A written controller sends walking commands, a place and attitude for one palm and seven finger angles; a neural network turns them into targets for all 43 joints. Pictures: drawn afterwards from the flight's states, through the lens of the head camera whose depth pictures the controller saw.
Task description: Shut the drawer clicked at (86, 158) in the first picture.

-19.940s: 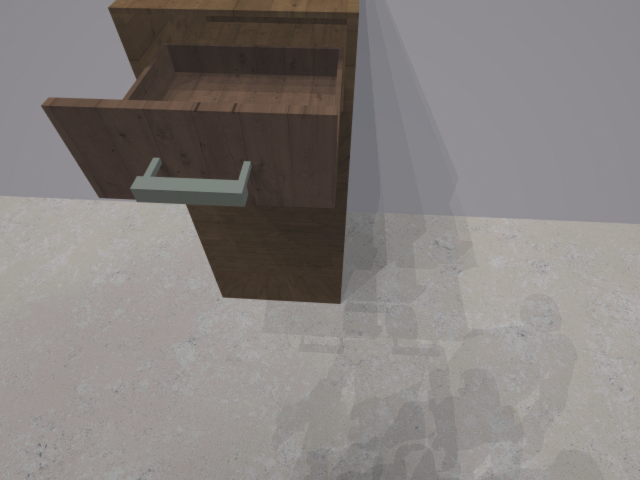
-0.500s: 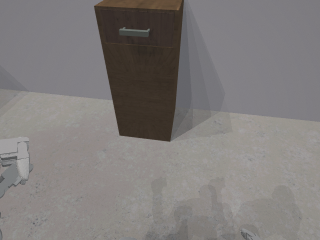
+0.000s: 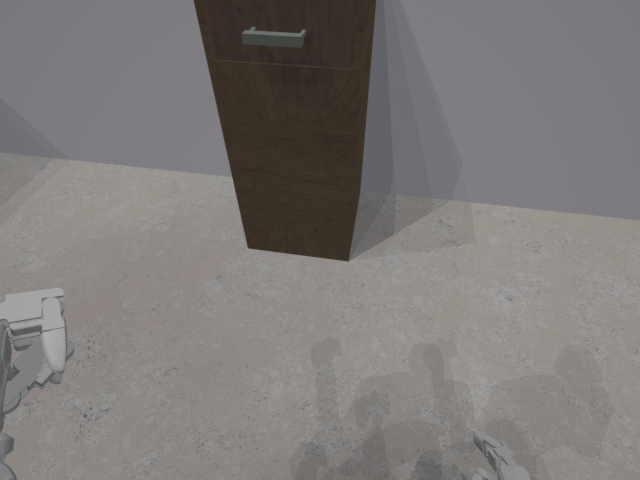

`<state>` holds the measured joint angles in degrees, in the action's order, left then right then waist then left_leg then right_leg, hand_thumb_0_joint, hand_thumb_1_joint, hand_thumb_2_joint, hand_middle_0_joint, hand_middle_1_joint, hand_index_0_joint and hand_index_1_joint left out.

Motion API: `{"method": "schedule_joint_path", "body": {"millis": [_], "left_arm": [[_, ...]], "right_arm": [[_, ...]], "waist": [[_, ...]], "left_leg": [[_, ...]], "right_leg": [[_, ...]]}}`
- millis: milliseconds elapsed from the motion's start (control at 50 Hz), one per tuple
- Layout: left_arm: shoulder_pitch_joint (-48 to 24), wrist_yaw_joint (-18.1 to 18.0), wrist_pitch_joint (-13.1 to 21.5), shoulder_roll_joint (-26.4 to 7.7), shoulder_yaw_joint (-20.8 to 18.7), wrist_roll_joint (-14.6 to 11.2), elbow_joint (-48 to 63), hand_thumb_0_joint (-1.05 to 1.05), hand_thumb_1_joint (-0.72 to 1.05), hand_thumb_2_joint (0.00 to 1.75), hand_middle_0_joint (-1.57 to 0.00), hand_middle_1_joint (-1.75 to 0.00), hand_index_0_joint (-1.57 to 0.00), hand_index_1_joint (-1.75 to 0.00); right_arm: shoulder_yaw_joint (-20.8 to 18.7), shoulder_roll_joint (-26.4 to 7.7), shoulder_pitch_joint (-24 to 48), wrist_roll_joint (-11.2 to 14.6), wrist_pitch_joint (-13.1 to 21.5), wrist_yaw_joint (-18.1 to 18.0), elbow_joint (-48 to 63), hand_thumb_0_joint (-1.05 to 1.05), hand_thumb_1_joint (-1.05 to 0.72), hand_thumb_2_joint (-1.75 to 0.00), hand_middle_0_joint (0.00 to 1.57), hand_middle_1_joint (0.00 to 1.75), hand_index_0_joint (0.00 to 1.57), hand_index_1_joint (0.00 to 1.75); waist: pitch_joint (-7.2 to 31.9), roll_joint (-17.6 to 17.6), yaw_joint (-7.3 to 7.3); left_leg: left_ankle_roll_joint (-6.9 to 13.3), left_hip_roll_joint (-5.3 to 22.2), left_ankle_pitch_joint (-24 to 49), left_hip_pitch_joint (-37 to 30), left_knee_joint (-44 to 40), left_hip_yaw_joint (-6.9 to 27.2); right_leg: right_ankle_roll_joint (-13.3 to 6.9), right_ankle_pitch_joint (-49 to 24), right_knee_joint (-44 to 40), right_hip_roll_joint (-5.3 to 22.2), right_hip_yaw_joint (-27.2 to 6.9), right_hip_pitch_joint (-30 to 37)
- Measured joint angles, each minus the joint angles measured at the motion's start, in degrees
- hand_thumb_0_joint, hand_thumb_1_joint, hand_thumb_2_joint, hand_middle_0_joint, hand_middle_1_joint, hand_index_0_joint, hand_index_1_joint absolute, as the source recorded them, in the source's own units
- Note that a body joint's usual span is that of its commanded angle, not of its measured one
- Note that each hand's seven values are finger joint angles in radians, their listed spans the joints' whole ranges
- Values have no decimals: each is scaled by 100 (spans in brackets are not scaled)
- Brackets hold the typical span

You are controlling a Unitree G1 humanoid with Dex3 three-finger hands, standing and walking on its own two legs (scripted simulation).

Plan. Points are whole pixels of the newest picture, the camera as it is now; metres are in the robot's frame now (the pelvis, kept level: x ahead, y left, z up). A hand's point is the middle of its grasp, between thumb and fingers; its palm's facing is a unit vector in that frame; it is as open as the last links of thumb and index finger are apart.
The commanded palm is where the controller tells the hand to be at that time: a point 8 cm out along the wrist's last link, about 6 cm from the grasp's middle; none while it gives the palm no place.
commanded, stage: stop stepping back and stand still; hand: left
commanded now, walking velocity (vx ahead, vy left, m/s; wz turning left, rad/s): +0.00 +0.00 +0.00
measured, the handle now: (275, 35) +1.08 +0.19 +0.13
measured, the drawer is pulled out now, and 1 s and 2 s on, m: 0.00 0.00 0.00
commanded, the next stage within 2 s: let the arm hang, fingers relaxed in 1.06 s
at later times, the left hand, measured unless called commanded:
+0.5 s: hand (64, 311) +0.23 +0.26 +0.17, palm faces +0.33 -0.82 -0.47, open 3.2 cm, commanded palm +0.17 +0.30 +0.19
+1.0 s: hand (38, 314) +0.22 +0.28 +0.17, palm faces +0.34 -0.83 -0.45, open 3.3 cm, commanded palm +0.16 +0.33 +0.19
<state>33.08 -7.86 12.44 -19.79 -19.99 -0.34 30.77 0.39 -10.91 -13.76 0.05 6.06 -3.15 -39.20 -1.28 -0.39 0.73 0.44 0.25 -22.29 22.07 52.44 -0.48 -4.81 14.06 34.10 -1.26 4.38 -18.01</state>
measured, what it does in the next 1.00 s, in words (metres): shifts its weight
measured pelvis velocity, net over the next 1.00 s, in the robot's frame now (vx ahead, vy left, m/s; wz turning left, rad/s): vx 0.03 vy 0.05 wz -0.02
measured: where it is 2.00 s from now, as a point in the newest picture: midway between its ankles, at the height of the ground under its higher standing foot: outside the picture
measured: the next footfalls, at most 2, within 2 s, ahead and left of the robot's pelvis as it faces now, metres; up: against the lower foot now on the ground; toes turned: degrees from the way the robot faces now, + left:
none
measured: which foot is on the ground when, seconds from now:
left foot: down 0.00-1.00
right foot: down 0.00-1.00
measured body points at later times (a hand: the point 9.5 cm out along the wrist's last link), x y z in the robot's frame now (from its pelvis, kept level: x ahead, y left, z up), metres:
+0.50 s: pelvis +0.03 +0.03 +0.01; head +0.05 +0.03 +0.46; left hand +0.20 +0.30 +0.20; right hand +0.21 -0.21 -0.06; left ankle +0.02 +0.12 -0.73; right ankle +0.05 -0.07 -0.73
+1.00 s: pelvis +0.03 +0.05 +0.01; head +0.04 +0.06 +0.46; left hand +0.20 +0.33 +0.19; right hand +0.19 -0.19 -0.07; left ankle +0.02 +0.12 -0.73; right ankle +0.05 -0.07 -0.73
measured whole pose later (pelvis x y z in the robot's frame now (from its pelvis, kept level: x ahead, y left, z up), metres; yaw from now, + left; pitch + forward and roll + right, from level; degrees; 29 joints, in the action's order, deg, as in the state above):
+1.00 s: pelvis +0.03 +0.05 +0.01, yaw -1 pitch -1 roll -1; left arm 35.8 -8.1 12.8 -21.3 -19.9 -1.6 31.1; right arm 1.0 -11.4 -12.6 0.5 4.9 -4.4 -34.4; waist -1.6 0.5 -0.1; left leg 3.4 -1.9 -14.7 10.4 25.5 -4.3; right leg -0.2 10.7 24.5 0.0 2.2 -13.1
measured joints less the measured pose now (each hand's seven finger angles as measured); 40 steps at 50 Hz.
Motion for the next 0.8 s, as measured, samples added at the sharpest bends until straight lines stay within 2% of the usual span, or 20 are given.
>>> {"method": "schedule_joint_path", "body": {"millis": [40,80,120,140,200,240,380,640,800], "left_arm": [[116,-15,60,27,-4,-4,77,1,88,90,-141,-160,-141,-159],[237,-59,112,-21,-45,1,142,1,88,90,-141,-160,-141,-159],[317,-96,153,-71,-72,-4,202,1,88,90,-141,-160,-141,-159],[295,-106,173,-109,-81,-3,207,1,88,90,-141,-160,-141,-159],[210,-101,159,-197,-99,-8,87,1,88,90,-141,-160,-141,-159],[222,-90,124,-208,-102,-18,25,1,88,90,-141,-160,-141,-159],[341,-31,103,-255,-40,-92,117,2,88,90,-140,-160,-141,-159],[238,-27,-2,-121,23,-136,19,1,88,90,-140,-160,-141,-159],[191,-28,-29,-93,57,-126,-22,2,89,90,-140,-160,-141,-159]], "right_arm": [[25,18,-58,-19,-30,-24,-29,1,-91,-90,21,30,20,30],[49,22,-134,-47,-9,-69,16,1,-91,-90,21,30,20,30],[41,-62,-201,-56,53,-108,141,1,-91,-90,21,30,20,30],[10,-93,-181,-50,81,-124,166,1,-91,-90,21,30,20,30],[-16,-100,-33,14,59,-129,142,1,-91,-90,21,30,20,30],[-8,-115,43,34,70,-124,199,1,-91,-90,21,30,20,30],[-2,-103,309,58,69,-68,450,1,-91,-90,20,30,20,30],[86,-32,295,56,-87,-104,534,1,-91,-90,21,30,20,30],[119,7,191,41,-123,-112,496,1,-91,-90,21,30,20,30]], "waist": [[12,82,3],[42,155,-16],[55,41,-47],[13,-7,-62],[-86,97,-24],[-67,104,-64],[-69,86,-145],[-40,58,5],[-27,69,-32]], "left_leg": [[23,-47,61,-101,-372,-134],[79,-71,209,-417,-1258,-250],[158,1,422,-816,-2241,-188],[147,43,776,-878,-2447,-144],[33,6,812,-984,-2451,-234],[22,-8,754,-1040,-2513,-262],[65,-14,677,-1090,-2528,-286],[182,-110,692,-1188,-2653,-331],[244,-146,728,-1175,-2689,-356]], "right_leg": [[16,-140,-311,23,-29,97],[38,-235,-527,35,-44,159],[71,-245,-593,-66,21,172],[91,-219,-562,-103,57,168],[163,-192,-595,-66,-42,272],[165,-211,-673,-59,-74,324],[204,-206,-783,-60,-106,412],[336,-247,-919,26,-162,513],[396,-325,-1012,58,-190,523]]}}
